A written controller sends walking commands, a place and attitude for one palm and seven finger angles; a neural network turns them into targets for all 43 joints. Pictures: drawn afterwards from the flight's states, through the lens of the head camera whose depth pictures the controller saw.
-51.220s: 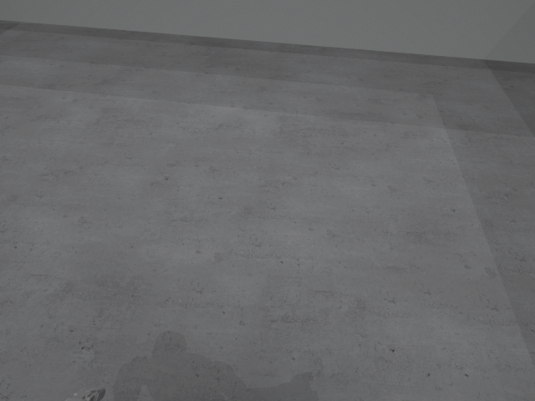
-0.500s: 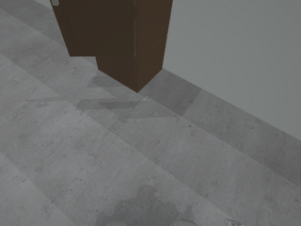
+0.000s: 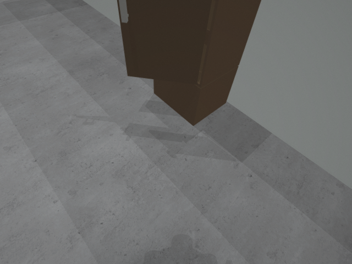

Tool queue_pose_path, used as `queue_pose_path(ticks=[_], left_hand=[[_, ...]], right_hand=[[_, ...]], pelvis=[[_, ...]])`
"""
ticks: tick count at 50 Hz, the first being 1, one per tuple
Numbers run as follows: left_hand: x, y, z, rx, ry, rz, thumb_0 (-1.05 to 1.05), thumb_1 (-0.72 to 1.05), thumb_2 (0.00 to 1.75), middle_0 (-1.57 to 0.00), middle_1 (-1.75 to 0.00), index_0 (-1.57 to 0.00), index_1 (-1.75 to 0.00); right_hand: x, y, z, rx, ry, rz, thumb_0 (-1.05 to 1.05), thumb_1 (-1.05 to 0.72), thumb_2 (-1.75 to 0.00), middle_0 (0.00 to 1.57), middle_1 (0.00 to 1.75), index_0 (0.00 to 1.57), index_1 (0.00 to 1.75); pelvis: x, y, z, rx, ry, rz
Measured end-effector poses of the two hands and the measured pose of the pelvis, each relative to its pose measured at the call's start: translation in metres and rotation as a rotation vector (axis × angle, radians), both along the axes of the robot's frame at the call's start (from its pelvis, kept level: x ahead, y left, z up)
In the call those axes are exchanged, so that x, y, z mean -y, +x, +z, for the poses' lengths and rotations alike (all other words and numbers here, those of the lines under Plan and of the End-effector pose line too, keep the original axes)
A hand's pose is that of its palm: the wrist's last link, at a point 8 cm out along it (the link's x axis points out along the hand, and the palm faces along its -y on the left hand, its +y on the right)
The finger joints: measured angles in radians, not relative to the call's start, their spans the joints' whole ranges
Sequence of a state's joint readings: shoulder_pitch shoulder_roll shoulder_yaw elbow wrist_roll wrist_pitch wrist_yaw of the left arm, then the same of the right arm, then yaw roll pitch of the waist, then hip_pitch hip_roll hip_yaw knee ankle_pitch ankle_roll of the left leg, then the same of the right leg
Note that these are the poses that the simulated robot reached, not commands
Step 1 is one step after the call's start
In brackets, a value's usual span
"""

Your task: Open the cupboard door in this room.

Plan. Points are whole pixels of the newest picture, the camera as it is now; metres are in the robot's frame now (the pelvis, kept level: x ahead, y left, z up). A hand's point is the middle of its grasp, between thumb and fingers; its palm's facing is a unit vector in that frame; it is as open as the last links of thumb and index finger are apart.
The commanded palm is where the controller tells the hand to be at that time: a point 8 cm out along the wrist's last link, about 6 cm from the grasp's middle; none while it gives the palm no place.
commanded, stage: take the last steps up to it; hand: left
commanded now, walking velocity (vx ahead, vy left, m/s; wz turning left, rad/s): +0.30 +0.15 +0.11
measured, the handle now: (124, 4) +1.11 +0.35 +0.06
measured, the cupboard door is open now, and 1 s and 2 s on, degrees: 41 41 41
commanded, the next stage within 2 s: come to a stop and stand still in 1.28 s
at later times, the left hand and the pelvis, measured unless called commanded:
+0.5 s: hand (108, 216) +0.25 +0.21 -0.16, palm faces +0.07 -0.98 -0.20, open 7.4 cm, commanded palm none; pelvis +0.15 +0.02 -0.01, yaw +3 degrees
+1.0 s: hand (91, 179) +0.35 +0.30 -0.17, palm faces +0.09 -0.98 -0.19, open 7.4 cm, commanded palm none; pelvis +0.33 +0.10 +0.01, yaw +0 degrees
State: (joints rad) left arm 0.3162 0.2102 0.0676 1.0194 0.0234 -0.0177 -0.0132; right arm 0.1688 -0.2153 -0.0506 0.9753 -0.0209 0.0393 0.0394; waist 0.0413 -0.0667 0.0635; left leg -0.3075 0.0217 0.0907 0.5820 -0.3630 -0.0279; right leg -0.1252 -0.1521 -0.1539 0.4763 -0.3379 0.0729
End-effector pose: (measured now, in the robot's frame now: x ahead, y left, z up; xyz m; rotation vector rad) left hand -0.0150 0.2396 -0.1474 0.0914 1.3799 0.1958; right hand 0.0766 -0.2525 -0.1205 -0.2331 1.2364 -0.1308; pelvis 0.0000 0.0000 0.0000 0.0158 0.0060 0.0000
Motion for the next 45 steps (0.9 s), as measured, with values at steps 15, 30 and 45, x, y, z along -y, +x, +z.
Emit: queue_pose_path(ticks=[15,30,45], left_hand=[[-0.041,0.143,0.021,0.135,0.037,-0.047,0.01,0.91,0.90,-0.19,-0.30,-0.19,-0.30],[-0.024,0.238,0.022,0.176,0.045,0.009,-0.01,0.94,0.90,-0.20,-0.30,-0.20,-0.30],[-0.099,0.264,-0.003,-0.106,0.006,0.051,0.01,0.91,0.90,-0.20,-0.30,-0.20,-0.30]], right_hand=[[-0.062,-0.005,-0.014,-0.145,0.066,-0.035,0.01,-0.90,-0.90,0.20,0.30,0.20,0.30],[-0.050,0.101,-0.016,-0.189,0.071,-0.063,0.01,-0.91,-0.90,0.20,0.30,0.20,0.30],[-0.122,0.303,-0.010,0.091,0.027,0.037,0.01,-0.91,-0.90,0.20,0.30,0.20,0.30]], pelvis=[[-0.032,0.076,0.007,0.006,-0.008,0.026],[-0.028,0.183,0.008,0.001,-0.011,0.062],[-0.098,0.296,-0.005,0.002,-0.003,0.019]])
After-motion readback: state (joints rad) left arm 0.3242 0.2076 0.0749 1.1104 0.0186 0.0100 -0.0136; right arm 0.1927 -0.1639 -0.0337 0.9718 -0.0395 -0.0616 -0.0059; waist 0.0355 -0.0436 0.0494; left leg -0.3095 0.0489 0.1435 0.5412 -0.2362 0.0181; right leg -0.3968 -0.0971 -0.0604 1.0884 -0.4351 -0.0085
